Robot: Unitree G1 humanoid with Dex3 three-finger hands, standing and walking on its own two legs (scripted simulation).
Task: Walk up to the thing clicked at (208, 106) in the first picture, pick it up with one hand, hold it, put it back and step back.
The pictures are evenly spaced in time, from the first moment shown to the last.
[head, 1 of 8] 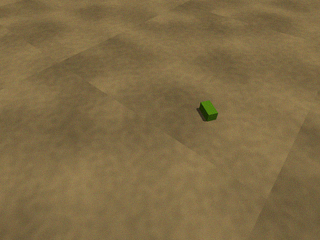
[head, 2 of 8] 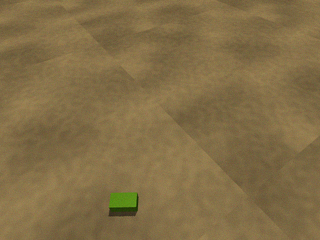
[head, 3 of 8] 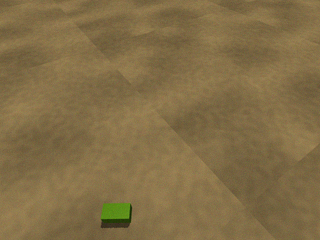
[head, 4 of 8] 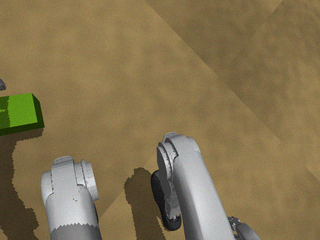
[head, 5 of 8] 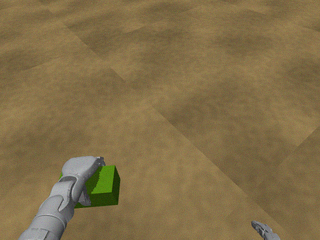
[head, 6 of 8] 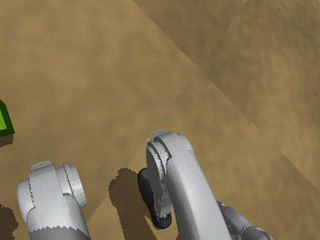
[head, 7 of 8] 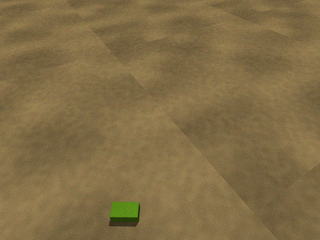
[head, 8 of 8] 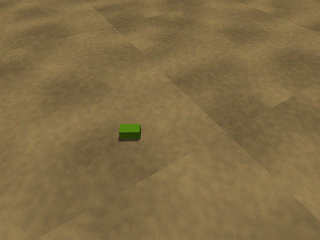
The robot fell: no
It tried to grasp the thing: yes
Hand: left
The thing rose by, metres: 0.66
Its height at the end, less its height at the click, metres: +0.00
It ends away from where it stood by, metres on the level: 0.00
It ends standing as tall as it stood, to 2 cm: yes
